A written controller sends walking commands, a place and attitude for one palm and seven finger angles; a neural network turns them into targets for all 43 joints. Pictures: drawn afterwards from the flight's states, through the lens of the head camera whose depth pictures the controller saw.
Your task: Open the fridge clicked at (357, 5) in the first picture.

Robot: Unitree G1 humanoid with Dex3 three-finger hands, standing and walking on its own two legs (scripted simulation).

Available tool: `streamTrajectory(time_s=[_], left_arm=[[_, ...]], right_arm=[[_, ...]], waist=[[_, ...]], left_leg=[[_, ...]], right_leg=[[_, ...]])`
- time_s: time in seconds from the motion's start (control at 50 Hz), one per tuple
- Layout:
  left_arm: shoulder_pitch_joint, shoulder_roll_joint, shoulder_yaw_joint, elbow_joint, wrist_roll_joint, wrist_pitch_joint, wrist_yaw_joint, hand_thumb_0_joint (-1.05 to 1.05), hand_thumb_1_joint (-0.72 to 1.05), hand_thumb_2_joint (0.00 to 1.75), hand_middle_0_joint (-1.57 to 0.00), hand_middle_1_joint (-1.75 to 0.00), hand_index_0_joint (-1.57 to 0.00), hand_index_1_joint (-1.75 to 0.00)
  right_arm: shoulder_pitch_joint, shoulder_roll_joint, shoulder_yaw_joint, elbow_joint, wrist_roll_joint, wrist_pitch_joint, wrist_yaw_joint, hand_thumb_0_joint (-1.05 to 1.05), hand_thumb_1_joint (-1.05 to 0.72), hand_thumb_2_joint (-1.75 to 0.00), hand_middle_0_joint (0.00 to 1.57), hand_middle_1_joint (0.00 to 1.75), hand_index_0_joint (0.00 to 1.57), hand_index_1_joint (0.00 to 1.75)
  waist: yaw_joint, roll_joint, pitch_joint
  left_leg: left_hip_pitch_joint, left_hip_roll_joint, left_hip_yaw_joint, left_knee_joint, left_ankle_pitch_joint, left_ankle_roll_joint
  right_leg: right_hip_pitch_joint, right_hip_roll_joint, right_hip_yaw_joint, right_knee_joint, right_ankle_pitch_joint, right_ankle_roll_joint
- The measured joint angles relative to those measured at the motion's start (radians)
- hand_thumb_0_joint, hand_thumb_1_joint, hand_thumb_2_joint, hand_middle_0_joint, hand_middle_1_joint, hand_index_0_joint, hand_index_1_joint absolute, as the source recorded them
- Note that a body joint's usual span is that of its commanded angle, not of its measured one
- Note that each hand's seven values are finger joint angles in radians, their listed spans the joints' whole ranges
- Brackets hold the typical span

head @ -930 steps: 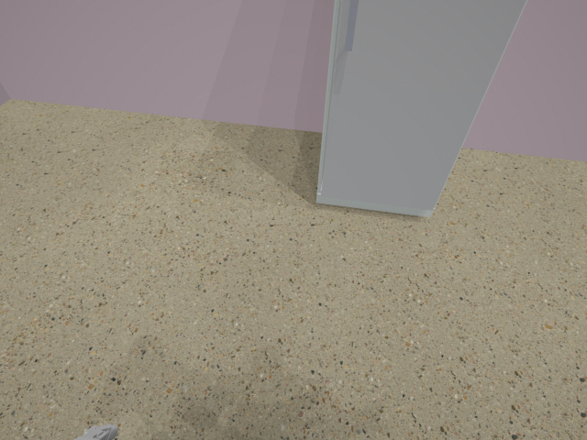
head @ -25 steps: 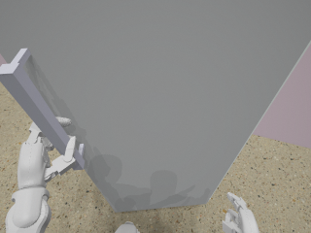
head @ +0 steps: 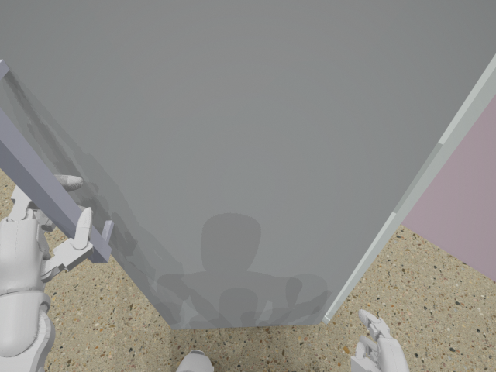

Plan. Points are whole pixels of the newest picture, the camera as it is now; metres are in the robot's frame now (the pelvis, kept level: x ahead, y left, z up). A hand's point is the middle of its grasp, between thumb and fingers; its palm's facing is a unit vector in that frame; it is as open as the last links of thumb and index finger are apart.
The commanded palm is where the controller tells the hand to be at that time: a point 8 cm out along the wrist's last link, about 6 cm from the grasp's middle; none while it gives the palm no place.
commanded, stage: walk backward, drawing the door open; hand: left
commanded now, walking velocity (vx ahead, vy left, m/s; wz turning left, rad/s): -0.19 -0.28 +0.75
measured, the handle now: (61, 185) +0.30 +0.25 +0.19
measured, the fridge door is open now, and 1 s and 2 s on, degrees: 45 75 69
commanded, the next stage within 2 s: stop walking and hold the door back in 0.48 s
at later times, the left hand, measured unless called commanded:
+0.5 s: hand out of the picture +0.08 +0.15 +0.14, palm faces +0.61 -0.72 -0.32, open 6.6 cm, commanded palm +0.02 +0.17 +0.15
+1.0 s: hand out of the picture +0.05 +0.11 +0.14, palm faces +0.80 -0.53 -0.29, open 5.9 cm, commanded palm +0.01 +0.16 +0.13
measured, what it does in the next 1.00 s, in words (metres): steps to the right, turning left: left foot, then right foot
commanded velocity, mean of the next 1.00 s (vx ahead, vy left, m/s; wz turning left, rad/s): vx -0.02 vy -0.01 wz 0.41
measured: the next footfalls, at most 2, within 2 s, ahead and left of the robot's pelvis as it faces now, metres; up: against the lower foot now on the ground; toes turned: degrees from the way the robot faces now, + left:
left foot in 0.28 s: -0.03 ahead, +0.03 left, +0.00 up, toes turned +22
right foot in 0.62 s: +0.07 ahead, -0.34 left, +0.00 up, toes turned +25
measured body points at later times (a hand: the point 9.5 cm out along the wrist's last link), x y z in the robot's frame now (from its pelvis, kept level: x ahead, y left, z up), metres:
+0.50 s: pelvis -0.06 -0.16 +0.02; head -0.04 -0.13 +0.47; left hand +0.04 +0.18 +0.16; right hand +0.18 -0.30 -0.06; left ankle -0.07 +0.01 -0.72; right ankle +0.05 -0.29 -0.65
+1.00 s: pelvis -0.11 -0.31 +0.02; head -0.10 -0.32 +0.47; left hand +0.00 +0.14 +0.16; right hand +0.18 -0.47 -0.07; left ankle -0.19 -0.19 -0.66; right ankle +0.03 -0.36 -0.72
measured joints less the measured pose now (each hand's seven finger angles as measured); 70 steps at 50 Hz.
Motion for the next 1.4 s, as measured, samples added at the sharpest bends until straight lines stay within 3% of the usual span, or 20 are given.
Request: streamTrajectory(time_s=[0.06, 0.1, 0.16, 0.26, 0.28, 0.34, 0.4, 0.48, 0.58, 0.62, 0.66, 0.72, 0.8, 0.98, 1.08, 1.12, 1.18, 1.24, 1.3, 1.4], left_arm=[[0.006, -0.035, -0.003, 0.024, 0.010, -0.007, -0.001, -0.07, 0.62, 0.80, -0.44, -1.38, -0.22, -1.33], [0.030, -0.042, -0.007, 0.035, 0.009, -0.026, -0.010, -0.07, 0.62, 0.79, -0.44, -1.37, -0.24, -1.34], [0.059, -0.033, -0.014, 0.024, 0.008, -0.047, -0.013, -0.06, 0.62, 0.78, -0.44, -1.36, -0.26, -1.36], [0.089, -0.005, -0.025, -0.064, 0.009, -0.045, -0.018, -0.07, 0.60, 0.77, -0.45, -1.38, -0.28, -1.36], [0.096, -0.001, -0.022, -0.087, 0.005, -0.048, -0.014, -0.08, 0.59, 0.77, -0.45, -1.38, -0.28, -1.36], [0.051, 0.021, -0.010, -0.061, 0.017, -0.081, -0.012, -0.09, 0.58, 0.78, -0.46, -1.39, -0.29, -1.36], [0.022, 0.020, -0.017, -0.021, 0.041, -0.065, -0.022, -0.08, 0.58, 0.77, -0.46, -1.40, -0.28, -1.37], [0.011, 0.021, -0.018, -0.006, 0.037, -0.037, -0.021, -0.06, 0.60, 0.76, -0.46, -1.40, -0.27, -1.37], [0.028, 0.041, 0.029, 0.012, -0.005, -0.027, -0.002, -0.06, 0.61, 0.78, -0.45, -1.39, -0.25, -1.37], [0.025, 0.069, 0.064, 0.021, -0.016, -0.027, 0.009, -0.07, 0.60, 0.79, -0.45, -1.39, -0.24, -1.35], [-0.043, 0.045, 0.071, 0.100, 0.002, -0.062, 0.011, -0.10, 0.59, 0.79, -0.45, -1.39, -0.24, -1.35], [-0.154, 0.034, 0.036, 0.295, 0.018, -0.109, 0.000, -0.13, 0.58, 0.80, -0.46, -1.39, -0.29, -1.36], [-0.295, 0.046, 0.008, 0.560, 0.026, -0.172, -0.013, -0.14, 0.57, 0.78, -0.46, -1.40, -0.36, -1.38], [-0.673, 0.088, -0.010, 1.005, 0.049, -0.188, -0.041, -0.11, 0.58, 0.78, -0.46, -1.40, -0.44, -1.40], [-0.835, 0.103, -0.001, 1.142, 0.076, -0.208, -0.046, -0.07, 0.58, 0.79, -0.46, -1.40, -0.45, -1.40], [-0.885, 0.114, 0.001, 1.177, 0.079, -0.218, -0.055, -0.05, 0.59, 0.79, -0.46, -1.40, -0.45, -1.40], [-0.949, 0.137, 0.006, 1.226, 0.082, -0.215, -0.057, -0.03, 0.61, 0.79, -0.46, -1.40, -0.45, -1.40], [-1.009, 0.148, 0.011, 1.310, 0.099, -0.204, -0.072, -0.04, 0.61, 0.77, -0.46, -1.40, -0.44, -1.40], [-1.051, 0.163, 0.001, 1.356, 0.094, -0.188, -0.087, -0.05, 0.62, 0.76, -0.46, -1.40, -0.45, -1.40], [-1.058, 0.223, 0.021, 1.360, 0.077, -0.172, -0.106, -0.06, 0.61, 0.75, -0.46, -1.40, -0.45, -1.40]], right_arm=[[-0.029, -0.042, -0.028, 0.061, -0.004, 0.018, -0.006, 0.01, -0.90, -0.89, 0.20, 0.30, 0.21, 0.30], [-0.025, -0.057, -0.038, 0.070, -0.005, 0.028, -0.021, 0.01, -0.91, -0.89, 0.20, 0.30, 0.21, 0.30], [-0.006, -0.062, -0.041, 0.048, -0.006, 0.033, -0.046, 0.01, -0.91, -0.89, 0.20, 0.30, 0.21, 0.30], [0.015, -0.070, -0.032, -0.018, -0.020, 0.021, -0.061, 0.01, -0.91, -0.89, 0.20, 0.30, 0.20, 0.30], [0.015, -0.077, -0.029, -0.041, -0.020, 0.016, -0.061, 0.01, -0.91, -0.89, 0.20, 0.30, 0.20, 0.30], [-0.025, -0.045, -0.033, -0.039, -0.023, 0.010, -0.046, 0.01, -0.91, -0.90, 0.20, 0.30, 0.20, 0.30], [-0.032, -0.020, -0.016, -0.014, -0.017, 0.008, -0.017, 0.01, -0.91, -0.89, 0.20, 0.30, 0.20, 0.30], [-0.013, -0.005, 0.008, -0.017, 0.000, -0.002, 0.005, 0.01, -0.91, -0.89, 0.20, 0.30, 0.21, 0.30], [0.017, 0.007, 0.020, -0.027, 0.009, -0.013, 0.018, 0.01, -0.90, -0.89, 0.20, 0.30, 0.21, 0.30], [0.030, 0.012, 0.022, -0.028, 0.009, -0.018, 0.022, 0.01, -0.90, -0.89, 0.20, 0.31, 0.21, 0.30], [0.003, -0.026, 0.012, 0.007, 0.009, -0.012, 0.013, 0.01, -0.90, -0.89, 0.20, 0.31, 0.21, 0.30], [-0.026, -0.085, -0.011, 0.091, 0.010, 0.024, -0.010, 0.01, -0.90, -0.89, 0.20, 0.31, 0.21, 0.30], [-0.029, -0.138, -0.026, 0.119, 0.024, 0.069, -0.029, 0.01, -0.91, -0.89, 0.20, 0.30, 0.21, 0.30], [-0.019, -0.200, -0.051, 0.094, 0.032, 0.071, -0.011, 0.01, -0.91, -0.89, 0.20, 0.30, 0.20, 0.30], [0.000, -0.194, -0.042, 0.087, 0.033, 0.053, -0.012, 0.01, -0.91, -0.89, 0.20, 0.30, 0.20, 0.30], [0.015, -0.196, -0.037, 0.074, 0.032, 0.045, -0.014, 0.01, -0.91, -0.89, 0.20, 0.30, 0.20, 0.30], [0.041, -0.152, -0.027, 0.076, 0.042, 0.036, -0.026, 0.01, -0.91, -0.89, 0.20, 0.30, 0.20, 0.30], [0.104, -0.106, 0.003, 0.106, 0.055, 0.052, -0.032, 0.01, -0.91, -0.89, 0.20, 0.30, 0.20, 0.30], [0.160, -0.070, 0.031, 0.145, 0.059, 0.071, -0.037, 0.01, -0.91, -0.89, 0.20, 0.30, 0.21, 0.30], [0.208, -0.038, 0.060, 0.174, 0.054, 0.083, -0.038, 0.01, -0.90, -0.89, 0.20, 0.30, 0.21, 0.30]], waist=[[0.016, 0.002, 0.018], [0.016, -0.012, 0.024], [0.011, -0.046, 0.030], [0.010, -0.082, 0.000], [0.011, -0.079, -0.007], [-0.003, -0.111, 0.048], [-0.015, -0.081, 0.060], [0.002, -0.041, 0.059], [0.004, 0.000, 0.035], [0.012, -0.025, 0.014], [0.030, 0.004, 0.035], [0.056, 0.007, 0.041], [0.039, -0.006, 0.021], [0.008, -0.063, -0.021], [-0.004, -0.105, -0.025], [-0.019, -0.087, -0.023], [-0.040, -0.083, 0.020], [-0.058, -0.061, 0.017], [-0.047, -0.046, 0.017], [-0.039, -0.047, 0.024]], left_leg=[[-0.108, -0.080, 0.077, 0.451, -0.174, 0.009], [-0.105, -0.108, 0.169, 0.591, -0.190, 0.001], [-0.016, -0.116, 0.279, 0.505, -0.233, 0.006], [0.175, -0.103, 0.353, 0.072, -0.148, 0.030], [0.225, -0.098, 0.349, -0.038, -0.056, 0.043], [0.228, -0.106, 0.307, -0.037, 0.008, 0.088], [0.240, -0.066, 0.218, -0.097, 0.060, 0.062], [0.233, -0.004, 0.137, -0.179, 0.140, 0.017], [0.159, 0.040, 0.037, -0.166, 0.161, -0.016], [0.097, 0.020, 0.016, -0.098, 0.118, -0.011], [0.008, -0.003, 0.003, 0.113, -0.055, 0.010], [-0.071, -0.108, 0.063, 0.468, -0.104, 0.018], [-0.056, -0.163, 0.159, 0.579, -0.023, 0.016], [0.095, -0.142, 0.220, 0.297, -0.064, 0.047], [0.251, -0.136, 0.285, -0.024, -0.134, 0.088], [0.324, -0.128, 0.287, -0.181, -0.110, 0.117], [0.316, -0.107, 0.293, -0.187, 0.057, 0.118], [0.309, -0.081, 0.270, -0.211, 0.070, 0.113], [0.303, -0.059, 0.267, -0.223, 0.077, 0.099], [0.274, -0.036, 0.292, -0.154, 0.032, 0.073]], right_leg=[[-0.014, -0.024, -0.033, 0.053, -0.017, -0.040], [0.013, -0.044, -0.058, 0.025, -0.014, -0.053], [0.039, -0.064, -0.114, -0.017, 0.006, -0.072], [-0.018, -0.057, -0.213, 0.010, 0.002, -0.105], [-0.057, -0.053, -0.221, 0.068, -0.013, -0.102], [-0.179, -0.028, -0.094, 0.427, -0.171, 0.005], [-0.257, 0.008, -0.030, 0.594, -0.144, 0.035], [-0.257, -0.020, 0.009, 0.470, -0.055, 0.053], [-0.094, -0.018, 0.017, 0.166, -0.094, 0.059], [0.011, -0.030, 0.010, -0.022, -0.043, 0.050], [-0.011, -0.023, -0.008, 0.004, 0.048, 0.026], [-0.016, -0.063, -0.011, 0.044, 0.024, 0.005], [0.020, -0.111, -0.040, -0.006, 0.058, -0.001], [-0.022, -0.139, -0.088, -0.117, 0.180, -0.025], [-0.078, -0.133, -0.070, -0.156, 0.204, -0.026], [-0.120, -0.108, -0.069, -0.110, 0.141, -0.015], [-0.215, -0.067, -0.025, 0.180, -0.040, -0.003], [-0.278, -0.039, -0.022, 0.389, -0.023, 0.003], [-0.263, -0.039, -0.037, 0.367, -0.016, 0.011], [-0.114, -0.032, -0.058, 0.090, -0.018, 0.011]])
